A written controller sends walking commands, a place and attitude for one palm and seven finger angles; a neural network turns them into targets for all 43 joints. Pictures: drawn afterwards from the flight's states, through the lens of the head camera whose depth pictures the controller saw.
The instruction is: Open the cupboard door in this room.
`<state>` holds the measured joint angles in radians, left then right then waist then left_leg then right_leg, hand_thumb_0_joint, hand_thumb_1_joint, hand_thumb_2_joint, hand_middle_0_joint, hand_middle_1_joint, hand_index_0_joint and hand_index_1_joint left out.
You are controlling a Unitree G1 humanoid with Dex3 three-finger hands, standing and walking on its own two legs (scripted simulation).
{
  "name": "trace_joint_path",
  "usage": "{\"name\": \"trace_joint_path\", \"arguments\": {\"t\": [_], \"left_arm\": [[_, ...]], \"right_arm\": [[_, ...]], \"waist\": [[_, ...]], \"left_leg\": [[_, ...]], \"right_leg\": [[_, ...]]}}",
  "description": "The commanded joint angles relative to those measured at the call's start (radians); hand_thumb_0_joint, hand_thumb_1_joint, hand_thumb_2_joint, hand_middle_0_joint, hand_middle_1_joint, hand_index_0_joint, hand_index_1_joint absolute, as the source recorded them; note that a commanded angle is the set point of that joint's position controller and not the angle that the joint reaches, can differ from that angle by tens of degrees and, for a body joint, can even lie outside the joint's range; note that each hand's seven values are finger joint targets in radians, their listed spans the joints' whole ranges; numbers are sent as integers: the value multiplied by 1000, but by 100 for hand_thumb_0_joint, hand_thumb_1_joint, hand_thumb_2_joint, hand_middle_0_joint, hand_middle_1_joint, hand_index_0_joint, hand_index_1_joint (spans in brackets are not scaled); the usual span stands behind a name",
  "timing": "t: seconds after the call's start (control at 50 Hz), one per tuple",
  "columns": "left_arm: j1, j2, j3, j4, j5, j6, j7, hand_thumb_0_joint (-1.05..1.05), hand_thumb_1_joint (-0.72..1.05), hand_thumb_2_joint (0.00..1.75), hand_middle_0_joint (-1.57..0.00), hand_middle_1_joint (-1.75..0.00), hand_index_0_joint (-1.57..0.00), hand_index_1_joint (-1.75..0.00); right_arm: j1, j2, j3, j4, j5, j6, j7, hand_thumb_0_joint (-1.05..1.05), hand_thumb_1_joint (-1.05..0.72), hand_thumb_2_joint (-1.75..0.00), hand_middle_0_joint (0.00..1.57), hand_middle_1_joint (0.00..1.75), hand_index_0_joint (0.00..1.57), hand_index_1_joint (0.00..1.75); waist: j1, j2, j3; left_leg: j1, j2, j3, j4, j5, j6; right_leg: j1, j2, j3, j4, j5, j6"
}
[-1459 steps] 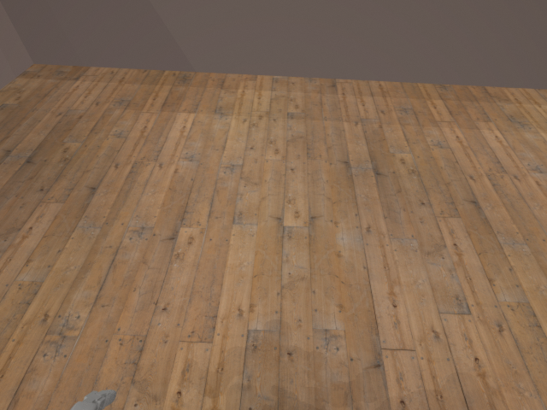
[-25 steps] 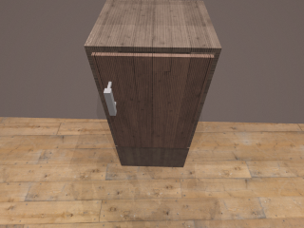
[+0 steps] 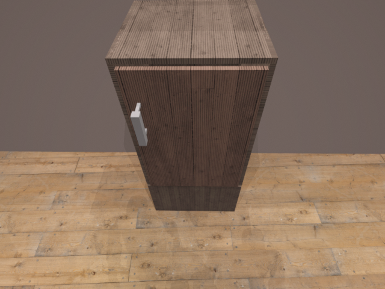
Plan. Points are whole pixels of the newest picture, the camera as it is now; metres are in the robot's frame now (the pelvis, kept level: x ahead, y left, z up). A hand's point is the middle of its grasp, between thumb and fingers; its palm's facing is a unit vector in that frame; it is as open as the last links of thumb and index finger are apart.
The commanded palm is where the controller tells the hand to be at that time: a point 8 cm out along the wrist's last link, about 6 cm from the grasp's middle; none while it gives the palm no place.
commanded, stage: look again from close up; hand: left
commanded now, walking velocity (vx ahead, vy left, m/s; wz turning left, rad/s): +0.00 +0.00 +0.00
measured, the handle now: (140, 124) +0.56 +0.19 -0.03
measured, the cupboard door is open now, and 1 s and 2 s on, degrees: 0 0 0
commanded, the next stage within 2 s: raise the hand with hooked fingers in 0.36 s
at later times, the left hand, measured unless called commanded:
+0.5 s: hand out of the picture -0.01 +0.14 -0.16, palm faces +0.05 -0.98 -0.21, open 7.3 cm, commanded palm +0.08 +0.19 -0.07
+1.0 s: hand out of the picture +0.12 +0.17 -0.07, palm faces +0.14 -0.99 -0.03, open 9.2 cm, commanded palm +0.13 +0.22 -0.05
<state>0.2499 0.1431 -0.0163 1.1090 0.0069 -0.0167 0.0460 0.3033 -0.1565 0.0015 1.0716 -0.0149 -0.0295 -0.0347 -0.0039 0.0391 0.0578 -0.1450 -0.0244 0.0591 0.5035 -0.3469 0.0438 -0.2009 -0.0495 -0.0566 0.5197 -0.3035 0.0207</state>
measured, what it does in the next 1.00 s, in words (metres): lowers itself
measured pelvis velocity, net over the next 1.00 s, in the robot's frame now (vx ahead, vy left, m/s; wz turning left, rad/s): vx -0.06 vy -0.04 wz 0.03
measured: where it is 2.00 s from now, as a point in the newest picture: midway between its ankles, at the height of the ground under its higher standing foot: outside the picture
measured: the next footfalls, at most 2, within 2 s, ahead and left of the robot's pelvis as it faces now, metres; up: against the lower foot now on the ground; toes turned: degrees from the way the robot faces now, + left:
none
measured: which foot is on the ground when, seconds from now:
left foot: down 0.00-1.00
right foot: down 0.00-1.00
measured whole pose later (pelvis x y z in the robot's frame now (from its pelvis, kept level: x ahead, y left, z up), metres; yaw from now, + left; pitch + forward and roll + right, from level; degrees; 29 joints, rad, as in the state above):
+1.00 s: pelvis -0.06 -0.04 -0.09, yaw +2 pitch +14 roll -1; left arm 0.45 0.20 0.20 0.11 -0.26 -0.52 -0.29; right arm 0.13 -0.27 -0.06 0.46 0.00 -0.24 -0.03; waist 0.05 -0.04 -0.11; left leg -0.88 0.03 -0.02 1.20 -0.57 -0.02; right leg -0.90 -0.03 -0.12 1.17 -0.51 -0.05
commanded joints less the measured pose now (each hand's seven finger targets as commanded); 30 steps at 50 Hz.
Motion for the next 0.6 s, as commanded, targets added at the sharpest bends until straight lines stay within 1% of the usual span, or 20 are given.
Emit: {"name": "trace_joint_path", "arguments": {"t": [0.0, 0.04, 0.08, 0.12, 0.2, 0.24, 0.3, 0.34, 0.36, 0.4, 0.42, 0.44, 0.46, 0.48, 0.5, 0.52, 0.54, 0.56, 0.58], "left_arm": [[54, 89, 19, -39, 4, -7, -1, 0, 90, 90, -20, -30, -20, -30], [58, 91, 16, -40, 4, -2, -5, 0, 90, 90, -20, -30, -20, -30], [65, 93, 17, -40, 5, -1, -8, 0, 90, 90, -20, -30, -20, -30], [72, 98, 17, -37, 6, -2, -11, 0, 90, 90, -20, -30, -20, -30], [81, 103, 19, -33, 6, -5, -14, 0, 90, 90, -20, -30, -20, -30], [80, 107, 20, -31, 4, -6, -15, 0, 90, 90, -20, -30, -20, -30], [85, 105, 21, -26, 5, -9, -15, 0, 90, 90, -20, -30, -20, -30], [87, 105, 22, -24, 4, -10, -16, 0, 90, 90, -20, -30, -20, -30], [85, 106, 22, -23, 3, -11, -16, 0, 90, 90, -20, -30, -20, -30], [88, 105, 23, -20, 4, -13, -15, 0, 90, 90, -20, -30, -20, -30], [88, 108, 24, -19, 4, -14, -15, 0, 90, 90, -20, -30, -20, -30], [188, 137, 33, 21, 11, -28, 29, 0, 90, 90, -20, -30, -20, -30], [-586, 318, 99, -1495, -204, -259, 13, 0, 88, 89, -20, -32, -20, -32], [-166, 261, 123, -1205, -114, -198, 57, 0, 85, 88, -20, -33, -20, -33], [-135, 186, 94, -1114, -143, -150, 104, 0, 83, 87, -21, -34, -21, -34], [127, -23, -16, -910, -145, -55, 96, 0, 81, 86, -21, -36, -21, -36], [-16, -21, -39, -1105, -188, -83, 68, 0, 78, 85, -21, -37, -21, -37], [-33, 60, 38, -1126, -180, -135, 53, 0, 76, 84, -21, -39, -21, -39], [-6, 55, 42, -1083, -169, -188, 30, 0, 74, 83, -21, -40, -21, -40]], "right_arm": [[67, -93, -9, -56, 1, -7, -4, 0, -90, -90, 20, 30, 20, 30], [48, -94, -5, -52, 2, -3, 0, 0, -90, -90, 20, 30, 20, 30], [45, -95, -4, -52, 2, -2, 4, 0, -90, -90, 20, 30, 20, 30], [41, -94, -2, -43, 2, -2, 5, 0, -90, -90, 20, 30, 20, 30], [41, -90, -1, -30, 4, -4, 5, 0, -90, -90, 20, 30, 20, 30], [45, -92, 1, -23, 4, -5, 4, 0, -90, -90, 20, 30, 20, 30], [43, -84, 2, -11, 4, -7, 3, 0, -90, -90, 20, 30, 20, 30], [45, -85, 3, -4, 4, -8, 2, 0, -90, -90, 20, 30, 20, 30], [47, -83, 2, 0, 4, -8, 2, 0, -90, -90, 20, 30, 20, 30], [49, -74, 1, 8, 4, -7, 1, 0, -90, -90, 20, 30, 20, 30], [52, -76, 2, 11, 4, -7, 1, 0, -90, -90, 20, 30, 20, 30], [-60, -116, -16, -52, 15, -8, 10, 0, -90, -90, 20, 30, 20, 30], [-35, -287, -29, -388, 60, -161, -41, 0, -90, -90, 20, 30, 20, 30], [-139, -190, -9, -328, 43, -237, -75, 0, -90, -90, 20, 30, 20, 30], [-121, -196, -30, -269, 53, -260, -74, 0, -90, -90, 20, 30, 20, 30], [-93, -151, -30, -265, 67, -260, -63, 0, -90, -90, 20, 30, 20, 30], [-120, -187, -25, -347, 77, -278, -63, 0, -90, -90, 20, 30, 20, 30], [-113, -218, -46, -363, 66, -296, -66, 0, -90, -90, 20, 30, 20, 30], [-111, -221, -50, -391, 47, -312, -64, 0, -90, -90, 20, 30, 20, 30]], "waist": [[-1, -39, 2], [4, -65, 61], [4, -72, 83], [6, -62, 76], [6, -71, 52], [5, -54, 33], [8, -63, 30], [8, -51, 12], [7, -60, 8], [8, -58, 5], [7, -58, -6], [55, -241, 2], [-83, 6, -494], [9, 172, -460], [-17, 181, -339], [-24, 78, -182], [-30, 32, -70], [-52, -50, -95], [-58, -128, -45]], "left_leg": [[-44, 140, -105, -90, 398, 7], [-87, 128, -112, -130, 242, 6], [-101, 121, -110, -156, 146, 6], [-93, 115, -104, -161, 132, 6], [-72, 114, -93, -164, 126, 4], [-65, 112, -87, -159, 137, 1], [-58, 113, -81, -154, 153, -2], [-50, 114, -78, -151, 174, -4], [-47, 114, -78, -146, 182, -5], [-44, 114, -71, -143, 178, -9], [-43, 113, -69, -137, 194, -10], [-135, 132, -40, 77, 203, -43], [94, 20, -44, -65, 332, -2], [124, 35, -15, -68, 459, 5], [40, 45, -23, -53, 371, -27], [-53, 50, -43, -61, 300, -22], [-107, 46, -74, -50, 228, -17], [-125, 39, -68, -8, 173, -14], [-190, 23, -65, 36, 123, -8]], "right_leg": [[10, -49, 49, -30, 209, -64], [-16, -50, 63, -61, 133, -61], [-36, -48, 80, -85, 81, -60], [-34, -49, 88, -93, 78, -60], [-29, -53, 98, -112, 76, -61], [-19, -57, 103, -114, 91, -63], [-13, -61, 104, -121, 123, -65], [-4, -63, 107, -118, 152, -66], [1, -63, 108, -118, 170, -67], [6, -67, 106, -124, 181, -69], [16, -69, 107, -120, 207, -69], [48, -127, 162, -103, 706, -32], [128, -37, 114, -15, 538, -52], [110, 25, 89, 3, 367, -74], [25, 24, 39, -15, 220, -62], [-50, 26, 12, -28, 170, -49], [-102, 17, 0, -29, 136, -38], [-156, 22, -6, -36, 71, -33], [-230, 24, -12, -28, -1, -25]]}}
